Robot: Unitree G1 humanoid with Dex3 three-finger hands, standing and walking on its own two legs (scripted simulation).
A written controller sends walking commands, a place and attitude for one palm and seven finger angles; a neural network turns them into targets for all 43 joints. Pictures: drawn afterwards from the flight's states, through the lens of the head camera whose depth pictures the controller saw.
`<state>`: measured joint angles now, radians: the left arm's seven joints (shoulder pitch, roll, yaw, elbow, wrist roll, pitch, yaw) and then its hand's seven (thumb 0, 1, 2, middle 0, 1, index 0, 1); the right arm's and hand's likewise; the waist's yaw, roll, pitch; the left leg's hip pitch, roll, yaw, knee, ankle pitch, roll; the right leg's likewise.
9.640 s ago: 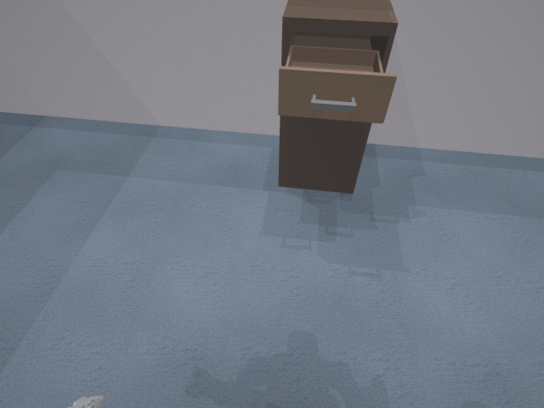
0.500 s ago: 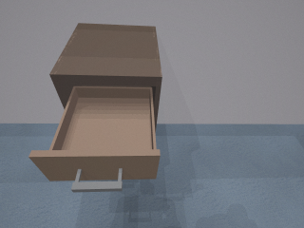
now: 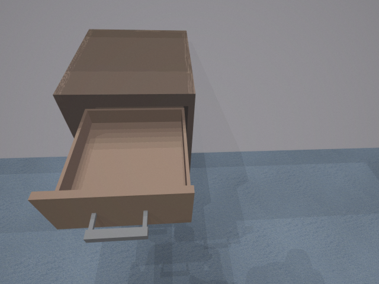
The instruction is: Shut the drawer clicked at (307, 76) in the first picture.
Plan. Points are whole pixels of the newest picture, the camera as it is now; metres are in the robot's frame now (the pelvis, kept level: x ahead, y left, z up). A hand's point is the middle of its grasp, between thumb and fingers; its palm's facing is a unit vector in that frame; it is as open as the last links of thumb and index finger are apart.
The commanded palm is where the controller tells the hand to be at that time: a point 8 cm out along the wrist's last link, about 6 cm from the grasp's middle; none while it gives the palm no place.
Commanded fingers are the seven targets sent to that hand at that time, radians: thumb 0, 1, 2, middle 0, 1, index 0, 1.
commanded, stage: raise the hand and make a fist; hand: left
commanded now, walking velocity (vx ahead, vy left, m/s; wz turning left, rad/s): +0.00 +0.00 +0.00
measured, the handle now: (118, 225) +0.26 +0.18 -0.06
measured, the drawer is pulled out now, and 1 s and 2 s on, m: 0.30 0.30 0.30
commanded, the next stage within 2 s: bring the fist close to the handle in 1.80 s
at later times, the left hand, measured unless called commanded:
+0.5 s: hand out of the picture +0.13 +0.12 -0.02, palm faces +0.10 -0.99 -0.04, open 5.5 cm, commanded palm +0.08 +0.19 -0.02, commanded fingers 0.00 0.90 0.90 -0.82 -0.97 -0.82 -0.97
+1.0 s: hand out of the picture +0.11 +0.13 +0.01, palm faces +0.15 -0.99 -0.05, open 3.1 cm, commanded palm +0.05 +0.18 +0.02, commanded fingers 0.00 0.90 0.90 -1.32 -1.51 -1.32 -1.51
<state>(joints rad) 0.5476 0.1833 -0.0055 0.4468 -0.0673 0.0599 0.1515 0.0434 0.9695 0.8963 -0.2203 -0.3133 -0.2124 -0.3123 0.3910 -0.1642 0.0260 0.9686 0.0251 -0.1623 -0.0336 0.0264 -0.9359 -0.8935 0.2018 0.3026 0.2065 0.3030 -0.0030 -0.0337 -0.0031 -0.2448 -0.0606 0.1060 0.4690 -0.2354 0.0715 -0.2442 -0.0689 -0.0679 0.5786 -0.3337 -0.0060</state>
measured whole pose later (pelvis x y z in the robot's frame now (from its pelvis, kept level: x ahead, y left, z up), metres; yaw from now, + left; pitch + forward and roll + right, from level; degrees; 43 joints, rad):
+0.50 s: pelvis -0.02 -0.04 -0.09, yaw +3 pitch +13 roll -2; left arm 0.68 0.16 -0.02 -0.21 -0.16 -0.48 -0.15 0.01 0.90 0.90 -0.63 -0.77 -0.51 -0.71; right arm 0.11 -0.19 0.00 0.46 0.01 -0.18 0.00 0.01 -0.91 -0.89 0.20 0.30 0.20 0.30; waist 0.06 0.02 -0.15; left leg -0.90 0.01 0.01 1.17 -0.50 0.03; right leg -0.82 0.01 -0.15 1.14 -0.56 -0.07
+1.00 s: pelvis -0.02 -0.04 -0.07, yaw +3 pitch +11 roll -1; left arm 0.86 0.16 0.05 -0.32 -0.24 -0.46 -0.14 0.02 0.90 0.90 -1.13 -1.31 -1.12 -1.31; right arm 0.24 -0.23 -0.06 0.51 0.04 -0.18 -0.05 0.01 -0.91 -0.89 0.20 0.30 0.20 0.30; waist 0.01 0.04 -0.16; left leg -0.80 0.01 0.01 1.08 -0.47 0.02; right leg -0.73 0.01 -0.14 1.06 -0.53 -0.07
